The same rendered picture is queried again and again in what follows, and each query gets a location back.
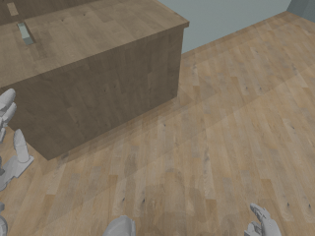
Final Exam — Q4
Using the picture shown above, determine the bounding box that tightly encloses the tap lever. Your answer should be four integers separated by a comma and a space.
18, 23, 33, 45

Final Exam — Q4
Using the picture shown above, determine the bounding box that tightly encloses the robot right hand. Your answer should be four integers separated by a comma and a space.
244, 203, 282, 236

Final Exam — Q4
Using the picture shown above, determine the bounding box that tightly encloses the robot left hand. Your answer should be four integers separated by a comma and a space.
0, 88, 34, 192

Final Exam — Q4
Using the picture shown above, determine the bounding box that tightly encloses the robot left thigh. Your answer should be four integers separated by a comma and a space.
102, 216, 136, 236

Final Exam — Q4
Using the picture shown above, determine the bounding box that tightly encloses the counter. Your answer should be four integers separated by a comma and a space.
0, 0, 190, 160

